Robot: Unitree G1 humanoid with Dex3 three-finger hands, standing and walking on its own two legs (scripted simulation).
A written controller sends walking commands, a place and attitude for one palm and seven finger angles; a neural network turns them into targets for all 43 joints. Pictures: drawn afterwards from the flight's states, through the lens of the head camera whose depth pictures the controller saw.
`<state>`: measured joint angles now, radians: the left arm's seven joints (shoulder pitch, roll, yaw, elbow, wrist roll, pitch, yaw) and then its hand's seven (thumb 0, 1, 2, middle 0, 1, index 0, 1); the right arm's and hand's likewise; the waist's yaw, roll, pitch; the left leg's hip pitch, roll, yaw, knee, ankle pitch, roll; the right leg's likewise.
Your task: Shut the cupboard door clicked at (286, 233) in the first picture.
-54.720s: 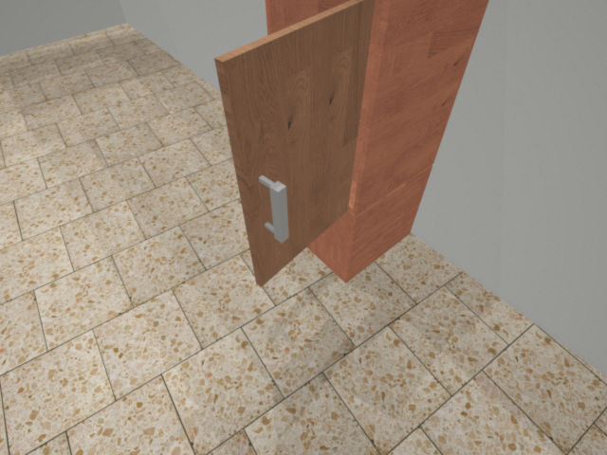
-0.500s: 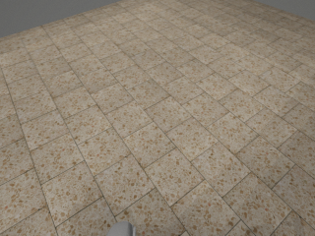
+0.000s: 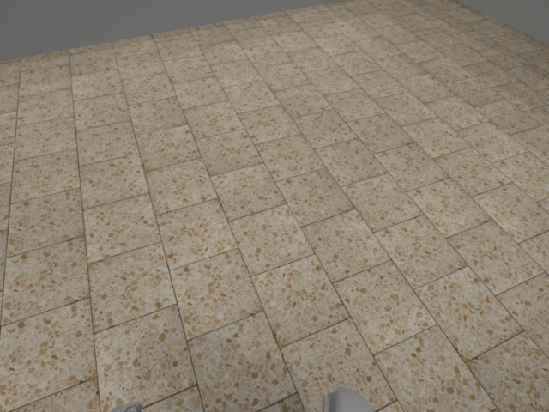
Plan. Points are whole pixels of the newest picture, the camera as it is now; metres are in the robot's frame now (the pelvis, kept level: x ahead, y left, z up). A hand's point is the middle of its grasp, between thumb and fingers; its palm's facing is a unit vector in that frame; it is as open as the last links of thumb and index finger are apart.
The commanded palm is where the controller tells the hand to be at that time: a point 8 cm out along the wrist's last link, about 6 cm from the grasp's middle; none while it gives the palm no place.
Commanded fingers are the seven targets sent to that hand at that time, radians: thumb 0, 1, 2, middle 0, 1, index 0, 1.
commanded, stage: turn to face it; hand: left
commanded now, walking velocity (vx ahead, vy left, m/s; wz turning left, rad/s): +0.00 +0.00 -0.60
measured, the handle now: out of the picture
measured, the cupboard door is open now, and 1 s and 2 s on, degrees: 36 36 36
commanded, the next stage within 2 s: none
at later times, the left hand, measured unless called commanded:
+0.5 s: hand (193, 366) +0.22 +0.15 -0.18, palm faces -0.16 -0.97 -0.20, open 7.4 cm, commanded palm none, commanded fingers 0.00 0.90 0.90 -0.20 -0.30 -0.20 -0.30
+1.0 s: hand (243, 276) +0.39 +0.08 -0.16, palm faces -0.54 -0.80 -0.26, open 7.4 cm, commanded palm none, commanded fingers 0.00 0.90 0.90 -0.20 -0.30 -0.20 -0.30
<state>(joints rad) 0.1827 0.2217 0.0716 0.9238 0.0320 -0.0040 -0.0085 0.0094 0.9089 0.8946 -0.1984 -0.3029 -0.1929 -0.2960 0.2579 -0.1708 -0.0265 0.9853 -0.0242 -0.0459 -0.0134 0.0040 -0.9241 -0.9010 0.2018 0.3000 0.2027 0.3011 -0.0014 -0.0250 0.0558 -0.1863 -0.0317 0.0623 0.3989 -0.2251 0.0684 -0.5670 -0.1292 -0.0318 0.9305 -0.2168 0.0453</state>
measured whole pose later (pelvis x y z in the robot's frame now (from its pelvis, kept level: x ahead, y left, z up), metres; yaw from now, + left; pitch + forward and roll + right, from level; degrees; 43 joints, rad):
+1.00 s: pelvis +0.16 -0.03 -0.02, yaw -33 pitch +1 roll -1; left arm 0.12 0.27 0.08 0.86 0.03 0.06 -0.04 0.01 0.91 0.89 -0.20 -0.30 -0.19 -0.30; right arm 0.28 -0.23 -0.05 0.94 -0.02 0.02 -0.02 0.01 -0.91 -0.90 0.20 0.30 0.20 0.30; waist -0.03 0.01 0.08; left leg -0.20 0.17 0.27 0.63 -0.40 -0.04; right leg -0.29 -0.03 -0.08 0.59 -0.27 0.00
